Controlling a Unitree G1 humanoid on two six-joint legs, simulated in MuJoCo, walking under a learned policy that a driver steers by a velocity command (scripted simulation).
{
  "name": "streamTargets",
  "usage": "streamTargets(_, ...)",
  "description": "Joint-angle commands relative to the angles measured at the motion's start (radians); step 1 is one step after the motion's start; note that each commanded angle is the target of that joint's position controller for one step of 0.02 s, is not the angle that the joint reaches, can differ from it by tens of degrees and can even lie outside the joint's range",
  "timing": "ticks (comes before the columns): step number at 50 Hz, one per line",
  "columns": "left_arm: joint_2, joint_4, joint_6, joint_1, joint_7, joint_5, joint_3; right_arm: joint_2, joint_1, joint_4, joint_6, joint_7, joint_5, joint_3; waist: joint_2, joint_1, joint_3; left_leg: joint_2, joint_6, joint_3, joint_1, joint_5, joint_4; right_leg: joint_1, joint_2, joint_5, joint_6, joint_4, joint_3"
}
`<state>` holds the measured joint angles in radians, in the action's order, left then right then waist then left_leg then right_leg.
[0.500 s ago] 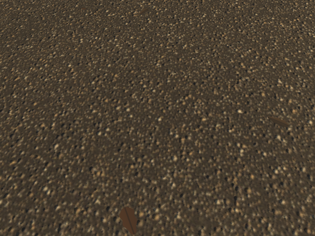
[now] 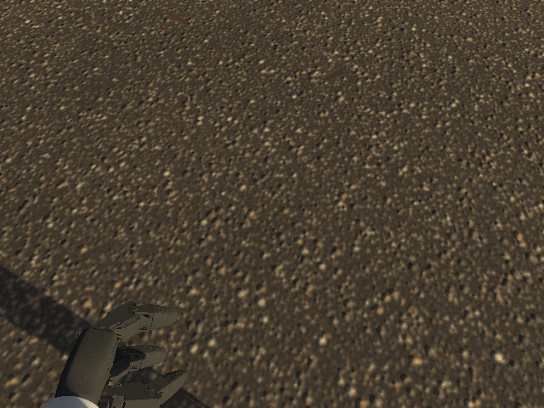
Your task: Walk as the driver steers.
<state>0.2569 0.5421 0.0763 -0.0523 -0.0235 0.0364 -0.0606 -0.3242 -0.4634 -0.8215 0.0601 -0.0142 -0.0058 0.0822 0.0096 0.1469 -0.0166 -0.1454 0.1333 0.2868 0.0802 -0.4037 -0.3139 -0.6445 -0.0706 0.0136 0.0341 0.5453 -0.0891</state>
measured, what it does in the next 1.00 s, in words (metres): walks ahead, turning left: right foot, then left foot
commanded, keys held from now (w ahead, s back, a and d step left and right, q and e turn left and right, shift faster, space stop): w+q+shift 0.78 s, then w+shift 0.22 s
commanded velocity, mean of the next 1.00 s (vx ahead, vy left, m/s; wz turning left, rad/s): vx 1.00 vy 0.00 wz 0.90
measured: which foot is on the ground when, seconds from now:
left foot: down 0.00-0.04, up 0.06-0.48, down 0.50-0.90, up 0.92-1.00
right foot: up 0.00-0.02, down 0.04-0.50, up 0.52-0.88, down 0.90-1.00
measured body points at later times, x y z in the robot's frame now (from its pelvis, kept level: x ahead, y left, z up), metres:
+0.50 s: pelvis +0.44 +0.03 -0.03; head +0.47 +0.04 +0.42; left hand +0.24 +0.23 -0.15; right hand +0.78 -0.04 -0.08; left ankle +0.55 +0.10 -0.73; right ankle +0.22 -0.18 -0.68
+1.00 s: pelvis +0.85 +0.24 -0.01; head +0.87 +0.25 +0.44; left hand +0.73 +0.53 -0.09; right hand +1.13 +0.10 -0.12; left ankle +0.66 +0.17 -0.62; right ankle +0.99 +0.21 -0.73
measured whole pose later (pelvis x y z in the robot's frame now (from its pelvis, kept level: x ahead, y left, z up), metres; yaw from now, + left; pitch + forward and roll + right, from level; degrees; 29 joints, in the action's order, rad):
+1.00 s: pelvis +0.85 +0.24 -0.01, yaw +53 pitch +1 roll -1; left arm 0.29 0.69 0.07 0.19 0.00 0.05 0.03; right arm -0.36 -0.33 -0.80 0.06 -0.01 0.02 0.06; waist 0.04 0.02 -0.02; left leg -0.11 0.12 0.12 -0.27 -0.33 -1.24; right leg -0.40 0.00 -0.23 0.01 0.61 0.02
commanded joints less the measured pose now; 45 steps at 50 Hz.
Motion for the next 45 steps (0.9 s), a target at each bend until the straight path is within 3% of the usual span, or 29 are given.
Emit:
streamTargets(1, 0.199, 0.014, 0.021, 0.246, 0.032, -0.009, 0.087, -0.238, 0.077, 0.064, 0.015, 0.004, 0.012, 0.059, 0.022, -0.219, 0.17, 0.13, 0.013, 0.1, -0.236, 0.856, -0.326, 0.6, 0.095, -0.144, -0.028, -0.043, 0.069)
streamTargets(2, 0.256, 0.059, 0.027, 0.47, 0.054, 0.001, 0.117, -0.198, 0.124, 0.079, 0.029, 0.001, 0.018, 0.049, 0.003, -0.328, 0.279, 0.095, 0.0, 0.064, -0.383, 0.719, -0.596, 0.859, -0.009, -0.293, -0.055, 0.012, -0.007)
streamTargets(3, 0.325, 0.084, 0.03, 0.62, 0.071, 0.041, 0.14, -0.018, 0.115, 0.121, 0.04, 0.007, 0.004, 0.003, -0.236, -0.334, 0.395, 0.013, -0.002, -0.049, -0.646, -0.028, -0.929, 1.107, -0.316, -0.667, -0.096, -0.059, -0.366)
streamTargets(4, 0.374, 0.08, 0.019, 0.511, 0.058, 0.035, 0.159, -0.014, 0.036, 0.18, 0.031, 0.004, -0.028, -0.02, -0.477, -0.222, 0.485, 0.02, -0.012, -0.134, -0.833, -0.091, -1.117, 1.115, -0.448, -0.846, -0.189, -0.278, -0.882)
streamTargets(5, 0.245, 0.053, 0.01, 0.388, 0.052, 0.028, 0.143, -0.093, 0.137, 0.142, 0.007, 0.011, 0.005, -0.011, -0.233, -0.232, 0.29, 0.109, -0.009, -0.166, -0.902, 0.037, -1.138, 0.956, -0.367, -0.925, -0.179, -0.298, -0.726)
streamTargets(6, 0.172, 0.062, 0.008, 0.348, 0.047, 0.018, 0.124, -0.109, 0.203, 0.146, -0.003, -0.001, 0.024, -0.005, -0.115, -0.23, 0.174, 0.145, -0.018, -0.192, -0.891, 0.11, -1.081, 0.824, -0.317, -0.723, -0.16, -0.272, -0.513)
streamTargets(7, 0.143, 0.087, 0.006, 0.35, 0.043, 0.023, 0.118, -0.101, 0.237, 0.147, -0.014, -0.017, 0.03, -0.004, -0.051, -0.218, 0.112, 0.175, -0.029, -0.2, -0.862, 0.13, -1.046, 0.73, -0.274, -0.53, -0.14, -0.275, -0.37)
streamTargets(8, 0.134, 0.123, 0.012, 0.384, 0.046, 0.018, 0.113, -0.074, 0.259, 0.166, -0.027, -0.034, 0.043, -0.009, -0.077, -0.203, 0.068, 0.201, -0.036, -0.196, -0.854, 0.13, -1.024, 0.666, -0.243, -0.422, -0.131, -0.285, -0.263)
streamTargets(11, 0.089, 0.198, 0.039, 0.433, 0.026, -0.013, 0.106, -0.014, 0.321, 0.217, -0.063, -0.059, 0.044, -0.033, -0.107, -0.165, 0.006, 0.243, -0.045, -0.214, -0.897, 0.16, -1.001, 0.605, -0.22, -0.197, -0.1, -0.328, -0.066)
streamTargets(15, 0.116, 0.223, 0.061, 0.392, 0.02, -0.009, 0.112, -0.023, 0.443, 0.29, -0.071, -0.075, 0.04, -0.05, -0.092, -0.126, -0.067, 0.243, -0.048, -0.273, -0.871, 0.355, -0.822, 0.516, -0.178, 0.007, -0.079, -0.412, 0.178)
streamTargets(18, 0.15, 0.262, 0.06, 0.451, 0.026, -0.007, 0.119, -0.022, 0.554, 0.31, -0.068, -0.094, 0.039, -0.063, -0.044, -0.153, -0.139, 0.202, -0.006, -0.401, -0.787, 0.415, -0.575, 0.548, -0.133, 0.199, -0.05, -0.448, 0.32)
streamTargets(20, 0.185, 0.278, 0.051, 0.507, 0.036, -0.005, 0.125, -0.021, 0.569, 0.301, -0.061, -0.094, 0.038, -0.066, -0.053, -0.152, -0.116, 0.123, 0.033, -0.494, -0.671, 0.389, -0.48, 0.628, -0.126, 0.674, -0.026, -0.361, 0.374)
streamTargets(21, 0.217, 0.276, 0.04, 0.521, 0.045, -0.006, 0.132, -0.035, 0.533, 0.287, -0.059, -0.088, 0.038, -0.062, -0.084, -0.123, -0.072, 0.087, 0.05, -0.51, -0.615, 0.355, -0.459, 0.685, -0.142, 0.886, -0.02, -0.279, 0.377)
streamTargets(23, 0.277, 0.262, 0.006, 0.481, 0.062, -0.001, 0.149, -0.092, 0.3, 0.219, -0.053, -0.069, 0.036, -0.035, -0.129, 0.014, 0.06, 0.03, 0.089, -0.488, -0.355, 0.258, -0.445, 0.685, -0.189, 1.113, -0.028, 0.048, 0.359)
streamTargets(24, 0.286, 0.236, -0.008, 0.428, 0.06, 0.003, 0.152, -0.139, 0.076, 0.148, -0.046, -0.051, 0.034, -0.007, -0.127, 0.108, 0.151, 0.021, 0.128, -0.423, -0.1, 0.224, -0.399, 0.568, -0.202, 1.047, -0.048, 0.326, 0.331)
streamTargets(25, 0.254, 0.23, -0.014, 0.418, 0.045, 0.011, 0.151, -0.179, -0.018, 0.095, -0.046, -0.022, 0.024, 0.026, -0.025, 0.113, 0.173, 0.056, 0.155, -0.315, 0.126, 0.172, -0.325, 0.34, -0.101, 0.368, -0.043, 0.685, 0.326)
streamTargets(26, 0.097, 0.178, -0.005, 0.418, 0.031, 0.03, 0.112, -0.264, 0.066, 0.108, -0.059, -0.003, 0.009, 0.042, 0.192, -0.014, 0.114, 0.237, 0.195, 0.009, 0.181, 0.31, -0.353, 0.016, 0.051, -0.52, -0.024, 1.062, 0.292)
streamTargets(27, 0.152, 0.05, 0.018, 0.407, 0.029, -0.005, 0.115, -0.328, 0.062, 0.156, -0.074, -0.001, 0.038, 0.059, 0.199, -0.028, 0.337, 0.38, 0.385, 0.465, 0.423, 0.103, -0.108, -0.238, 0.094, -0.511, -0.004, 1.18, 0.063)
streamTargets(28, 0.188, 0.043, 0.043, 0.313, 0.029, 0.001, 0.111, -0.277, 0.055, 0.153, -0.075, 0.009, 0.032, 0.058, 0.023, -0.013, 0.236, 0.4, 0.34, 0.526, 0.321, -0.014, 0.043, -0.293, 0.031, -0.416, -0.009, 1.076, 0.0)
streamTargets(29, 0.188, 0.051, 0.052, 0.297, 0.029, -0.003, 0.107, -0.226, 0.089, 0.134, -0.065, 0.017, 0.028, 0.048, -0.054, -0.067, 0.076, 0.372, 0.306, 0.453, 0.135, 0.032, 0.082, -0.259, -0.003, -0.368, -0.008, 0.961, 0.005)
streamTargets(30, 0.175, 0.06, 0.043, 0.284, 0.033, 0.012, 0.102, -0.199, 0.121, 0.123, -0.048, 0.021, 0.026, 0.04, -0.112, -0.119, 0.011, 0.322, 0.281, 0.371, -0.021, 0.141, 0.083, -0.181, -0.028, -0.385, 0.004, 0.886, 0.007)
streamTargets(32, 0.16, 0.078, -0.002, 0.335, 0.031, 0.04, 0.098, -0.152, 0.165, 0.125, -0.016, 0.027, 0.02, 0.017, -0.128, -0.198, -0.034, 0.251, 0.264, 0.232, -0.25, 0.269, 0.088, -0.048, -0.066, -0.437, 0.039, 0.759, 0.004)
streamTargets(34, 0.126, 0.035, -0.026, 0.25, 0.023, 0.038, 0.089, -0.145, 0.167, 0.12, 0.009, 0.019, 0.014, 0.013, -0.101, -0.2, -0.076, 0.193, 0.246, 0.156, -0.414, 0.279, 0.126, 0.017, -0.082, -0.414, 0.058, 0.575, 0.035)
streamTargets(36, 0.084, -0.018, -0.026, 0.121, 0.01, 0.019, 0.07, -0.149, 0.174, 0.118, 0.02, 0.014, 0.016, 0.019, -0.058, -0.173, -0.102, 0.128, 0.202, 0.096, -0.532, 0.298, 0.146, 0.129, -0.066, -0.193, 0.057, 0.368, 0.06)
streamTargets(39, 0.082, -0.025, -0.021, 0.069, 0.0, -0.014, 0.066, -0.171, 0.138, 0.104, 0.023, 0.0, 0.004, 0.033, 0.003, -0.121, -0.05, 0.12, 0.136, 0.086, -0.501, 0.452, 0.124, 0.309, -0.004, 0.071, 0.027, 0.145, 0.078)
streamTargets(42, 0.133, -0.004, -0.014, 0.1, 0.009, -0.007, 0.084, -0.177, 0.068, 0.072, 0.021, 0.008, 0.004, 0.035, 0.021, -0.108, 0.003, 0.165, 0.086, 0.099, -0.249, 0.71, -0.002, 0.348, 0.036, 0.03, -0.013, 0.016, 0.083)
streamTargets(43, 0.166, 0.023, -0.01, 0.188, 0.018, -0.004, 0.101, -0.199, 0.057, 0.061, 0.019, 0.01, 0.012, 0.038, 0.016, -0.149, 0.066, 0.175, 0.065, 0.089, -0.175, 0.879, -0.129, 0.421, 0.073, -0.071, -0.029, 0.015, 0.099)
streamTargets(44, 0.195, 0.064, -0.005, 0.348, 0.031, -0.002, 0.12, -0.221, 0.08, 0.056, 0.018, 0.007, 0.022, 0.039, 0.0, -0.251, 0.147, 0.162, 0.041, 0.052, -0.182, 0.958, -0.339, 0.581, 0.089, -0.142, -0.045, 0.003, 0.129)
streamTargets(45, 0.241, 0.11, -0.001, 0.546, 0.05, 0.006, 0.142, -0.176, 0.12, 0.063, 0.028, 0.006, 0.032, 0.025, -0.012, -0.355, 0.228, 0.126, 0.02, 0.009, -0.332, 0.842, -0.628, 0.808, 0.012, -0.264, -0.067, 0.04, 0.066)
